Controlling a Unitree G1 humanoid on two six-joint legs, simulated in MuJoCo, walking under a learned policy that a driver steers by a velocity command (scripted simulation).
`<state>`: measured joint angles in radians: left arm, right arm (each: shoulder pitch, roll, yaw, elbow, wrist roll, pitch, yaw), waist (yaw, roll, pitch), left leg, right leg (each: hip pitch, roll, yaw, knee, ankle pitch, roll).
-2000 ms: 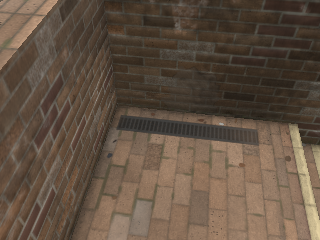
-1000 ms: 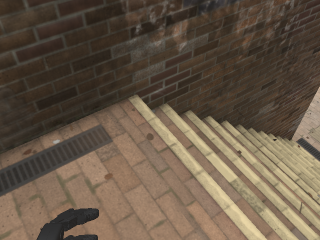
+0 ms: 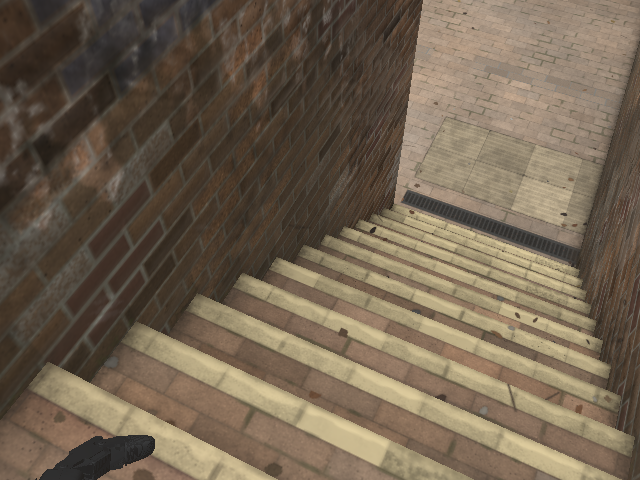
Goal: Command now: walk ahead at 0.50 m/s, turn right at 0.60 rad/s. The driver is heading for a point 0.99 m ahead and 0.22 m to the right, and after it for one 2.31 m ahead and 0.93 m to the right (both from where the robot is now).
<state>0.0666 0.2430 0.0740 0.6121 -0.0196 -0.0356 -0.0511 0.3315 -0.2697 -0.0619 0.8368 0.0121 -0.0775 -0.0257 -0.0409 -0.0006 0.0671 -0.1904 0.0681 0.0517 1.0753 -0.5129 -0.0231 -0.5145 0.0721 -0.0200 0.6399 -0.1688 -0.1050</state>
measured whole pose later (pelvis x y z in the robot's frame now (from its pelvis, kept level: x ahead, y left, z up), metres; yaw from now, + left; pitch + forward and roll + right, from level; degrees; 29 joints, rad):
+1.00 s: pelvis +0.11 +0.00 +0.03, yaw -30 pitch +0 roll +3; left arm 0.43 0.24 0.04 0.76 0.02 0.02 0.02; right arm 0.22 -0.33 -0.08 0.77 0.03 0.01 -0.03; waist 0.02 0.05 -0.06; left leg -0.61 -0.04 -0.11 1.04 -0.22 -0.01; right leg -0.19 0.01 0.03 0.44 -0.26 -0.05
